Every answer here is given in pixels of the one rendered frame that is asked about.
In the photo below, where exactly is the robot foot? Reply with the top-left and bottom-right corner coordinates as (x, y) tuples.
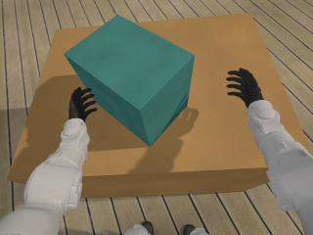
(183, 224), (196, 235)
(142, 221), (154, 235)

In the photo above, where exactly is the carton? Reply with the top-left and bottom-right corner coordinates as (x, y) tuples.
(64, 15), (196, 147)

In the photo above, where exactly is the left robot foot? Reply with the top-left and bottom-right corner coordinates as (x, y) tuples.
(142, 221), (154, 235)

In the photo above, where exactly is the robot right upper arm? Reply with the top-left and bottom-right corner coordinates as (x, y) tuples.
(266, 156), (313, 235)

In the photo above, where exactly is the left robot hand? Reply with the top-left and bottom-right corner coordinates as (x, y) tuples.
(68, 87), (98, 122)

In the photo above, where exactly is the right robot forearm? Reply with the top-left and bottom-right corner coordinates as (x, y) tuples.
(246, 100), (313, 170)

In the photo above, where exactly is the robot left upper arm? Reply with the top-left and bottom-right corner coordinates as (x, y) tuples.
(0, 163), (83, 235)

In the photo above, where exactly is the right robot foot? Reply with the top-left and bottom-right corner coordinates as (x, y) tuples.
(183, 224), (196, 235)

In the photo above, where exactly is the left robot forearm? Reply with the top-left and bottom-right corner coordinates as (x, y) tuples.
(23, 117), (90, 204)

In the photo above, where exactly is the pedestal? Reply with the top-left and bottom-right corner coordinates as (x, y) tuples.
(7, 13), (313, 199)

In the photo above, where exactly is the right robot hand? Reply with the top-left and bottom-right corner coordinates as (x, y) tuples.
(226, 68), (264, 108)

